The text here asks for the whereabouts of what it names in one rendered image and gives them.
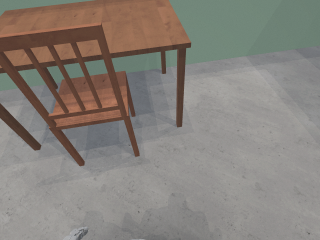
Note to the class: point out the robot left hand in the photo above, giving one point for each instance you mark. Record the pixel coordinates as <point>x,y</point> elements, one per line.
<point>77,234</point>

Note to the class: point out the table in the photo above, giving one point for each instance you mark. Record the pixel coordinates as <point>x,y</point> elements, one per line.
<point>131,27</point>

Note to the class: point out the chair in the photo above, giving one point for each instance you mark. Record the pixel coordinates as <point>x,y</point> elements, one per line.
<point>81,101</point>

